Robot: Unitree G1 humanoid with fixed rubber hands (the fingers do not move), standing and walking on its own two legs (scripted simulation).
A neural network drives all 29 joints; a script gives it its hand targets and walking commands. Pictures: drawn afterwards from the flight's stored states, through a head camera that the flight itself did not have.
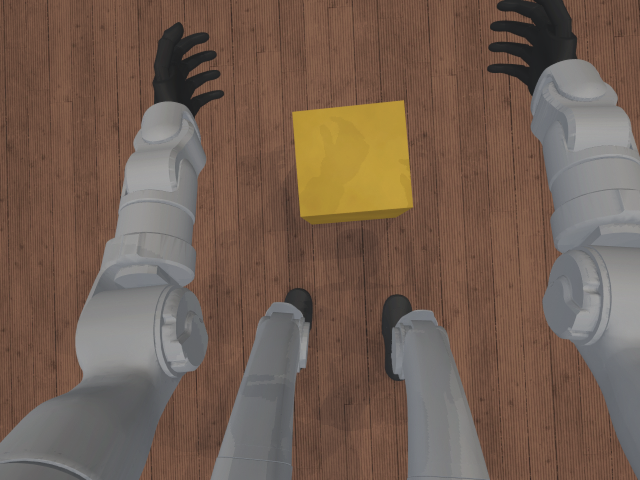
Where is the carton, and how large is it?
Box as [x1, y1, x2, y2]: [292, 100, 412, 224]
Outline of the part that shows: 403,100 292,112 301,217 312,224 395,217 412,207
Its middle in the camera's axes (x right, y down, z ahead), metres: +0.07 -0.15 +0.85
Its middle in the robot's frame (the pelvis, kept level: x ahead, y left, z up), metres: +0.51 +0.01 -0.52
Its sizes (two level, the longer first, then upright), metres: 0.210 0.200 0.250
